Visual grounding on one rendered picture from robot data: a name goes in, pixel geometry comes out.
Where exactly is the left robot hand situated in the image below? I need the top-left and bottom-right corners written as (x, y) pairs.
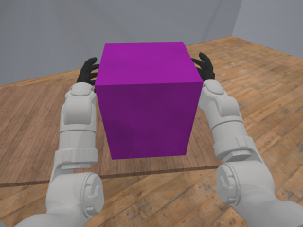
top-left (76, 57), bottom-right (99, 93)

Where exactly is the table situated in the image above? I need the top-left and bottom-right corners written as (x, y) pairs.
top-left (0, 85), bottom-right (224, 227)

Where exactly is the robot left upper arm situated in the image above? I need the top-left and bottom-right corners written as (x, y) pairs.
top-left (14, 172), bottom-right (104, 227)

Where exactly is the carton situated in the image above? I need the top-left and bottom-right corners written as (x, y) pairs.
top-left (94, 42), bottom-right (204, 160)

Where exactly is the right robot forearm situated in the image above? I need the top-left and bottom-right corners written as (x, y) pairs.
top-left (198, 79), bottom-right (276, 193)

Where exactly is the left robot forearm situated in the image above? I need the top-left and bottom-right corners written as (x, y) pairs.
top-left (45, 82), bottom-right (98, 210)

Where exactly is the robot right upper arm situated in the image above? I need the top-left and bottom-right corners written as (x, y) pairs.
top-left (216, 160), bottom-right (303, 227)

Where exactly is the right robot hand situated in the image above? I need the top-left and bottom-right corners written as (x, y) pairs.
top-left (191, 52), bottom-right (215, 81)

